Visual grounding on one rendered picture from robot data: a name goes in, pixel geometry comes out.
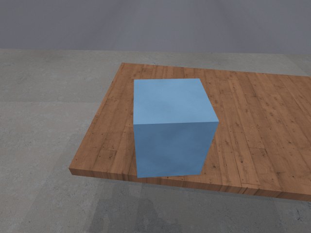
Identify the carton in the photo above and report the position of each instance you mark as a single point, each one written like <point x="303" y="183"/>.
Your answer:
<point x="174" y="125"/>

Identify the table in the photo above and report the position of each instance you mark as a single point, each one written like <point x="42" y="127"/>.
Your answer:
<point x="261" y="147"/>

